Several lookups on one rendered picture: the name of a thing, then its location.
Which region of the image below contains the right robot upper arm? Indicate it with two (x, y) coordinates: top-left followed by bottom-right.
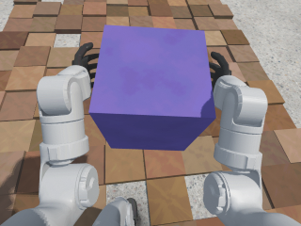
(202, 170), (301, 226)

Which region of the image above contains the robot left hand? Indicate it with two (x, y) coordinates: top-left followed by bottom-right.
(71, 42), (99, 88)

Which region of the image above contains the left robot upper arm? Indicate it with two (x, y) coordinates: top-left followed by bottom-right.
(0, 163), (100, 226)

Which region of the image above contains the carton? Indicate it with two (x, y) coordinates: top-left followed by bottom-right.
(88, 24), (216, 151)

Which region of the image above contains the robot right forearm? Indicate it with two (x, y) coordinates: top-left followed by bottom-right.
(213, 75), (268, 204)

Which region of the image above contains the robot left foot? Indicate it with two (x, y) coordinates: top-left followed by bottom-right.
(127, 198), (138, 226)

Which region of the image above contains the robot right hand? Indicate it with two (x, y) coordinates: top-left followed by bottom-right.
(209, 51), (232, 92)

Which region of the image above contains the robot left forearm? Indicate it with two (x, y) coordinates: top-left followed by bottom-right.
(36, 65), (92, 200)

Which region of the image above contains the robot left shin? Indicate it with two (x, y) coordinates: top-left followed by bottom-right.
(115, 196), (135, 226)

